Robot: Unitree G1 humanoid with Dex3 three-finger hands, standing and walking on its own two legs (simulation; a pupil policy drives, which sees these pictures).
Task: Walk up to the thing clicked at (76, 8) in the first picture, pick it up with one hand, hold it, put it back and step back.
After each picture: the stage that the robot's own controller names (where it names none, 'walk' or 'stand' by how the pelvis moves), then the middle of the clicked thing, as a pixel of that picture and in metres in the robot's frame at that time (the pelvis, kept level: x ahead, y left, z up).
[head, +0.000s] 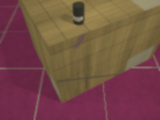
stand; (78, 13) +0.82 +0.03 -0.03
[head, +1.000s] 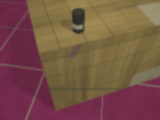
rise first; (78, 21) +0.72 +0.06 +0.00
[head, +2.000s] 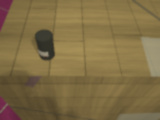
rise first; (45, 45) +0.48 +0.21 +0.00
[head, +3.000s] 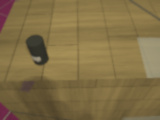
stand; (38, 50) +0.49 +0.20 +0.01
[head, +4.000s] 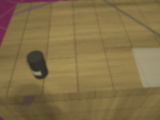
stand; (38, 65) +0.46 +0.21 -0.03
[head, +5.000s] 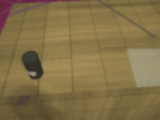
stand; (33, 65) +0.46 +0.22 -0.03
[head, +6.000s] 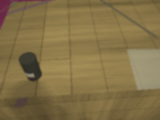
stand; (31, 67) +0.44 +0.23 -0.03
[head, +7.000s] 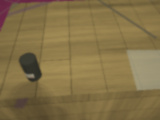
stand; (31, 67) +0.45 +0.23 -0.03
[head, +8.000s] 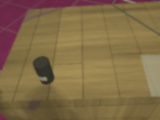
rise first; (44, 70) +0.44 +0.21 -0.03
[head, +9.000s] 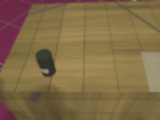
go down; (46, 63) +0.47 +0.21 -0.03
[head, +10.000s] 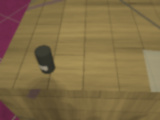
go down; (45, 60) +0.47 +0.20 -0.02
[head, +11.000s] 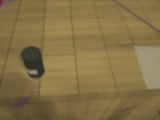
go down; (33, 63) +0.44 +0.18 +0.00
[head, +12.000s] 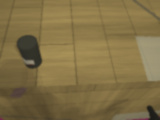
close in; (30, 52) +0.45 +0.18 +0.01
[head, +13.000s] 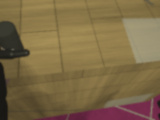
close; (9, 41) +0.48 +0.21 +0.04
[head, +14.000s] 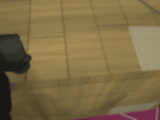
lift; (16, 56) +0.42 +0.21 +0.04
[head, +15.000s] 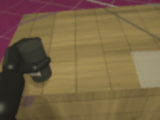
lift; (36, 61) +0.34 +0.15 +0.17
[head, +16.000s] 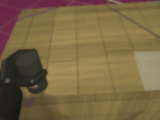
hold; (33, 73) +0.32 +0.17 +0.12
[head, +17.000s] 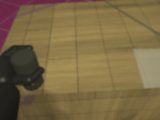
crouch; (28, 70) +0.32 +0.18 +0.13
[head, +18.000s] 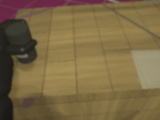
crouch; (22, 43) +0.40 +0.19 +0.17
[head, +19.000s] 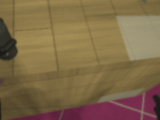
lower; (1, 42) +0.47 +0.21 +0.03
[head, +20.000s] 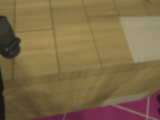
lower; (5, 40) +0.47 +0.21 +0.05
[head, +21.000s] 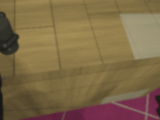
lower; (3, 36) +0.48 +0.21 +0.05
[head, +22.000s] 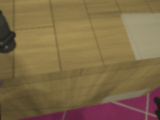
lower; (0, 34) +0.49 +0.21 +0.05
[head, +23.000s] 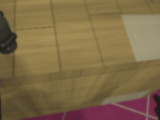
loosen; (1, 35) +0.48 +0.21 +0.05
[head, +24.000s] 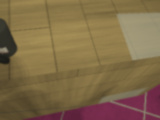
withdraw; (1, 39) +0.48 +0.20 +0.05
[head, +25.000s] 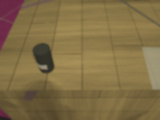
sink last; (44, 58) +0.46 +0.19 +0.00
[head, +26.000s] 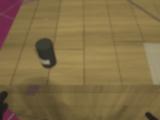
stand; (46, 54) +0.48 +0.19 +0.00
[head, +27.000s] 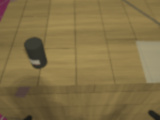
stand; (36, 53) +0.47 +0.20 +0.01
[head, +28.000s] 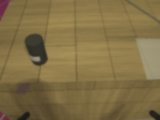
stand; (37, 50) +0.48 +0.20 +0.03
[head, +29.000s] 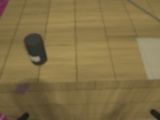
stand; (36, 50) +0.48 +0.20 +0.03
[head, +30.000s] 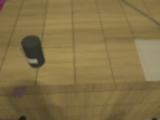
stand; (34, 52) +0.47 +0.19 +0.03
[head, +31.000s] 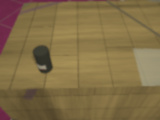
stand; (43, 59) +0.49 +0.19 -0.03
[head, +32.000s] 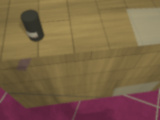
walk; (33, 26) +0.56 +0.21 +0.00
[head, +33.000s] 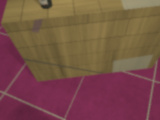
walk; out of the picture +0.85 +0.23 -0.01
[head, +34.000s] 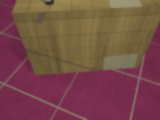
stand; out of the picture +1.07 +0.24 -0.01
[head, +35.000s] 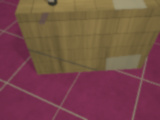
stand; out of the picture +1.06 +0.22 -0.03
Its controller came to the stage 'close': yes
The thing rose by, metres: 0.22
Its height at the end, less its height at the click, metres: +0.00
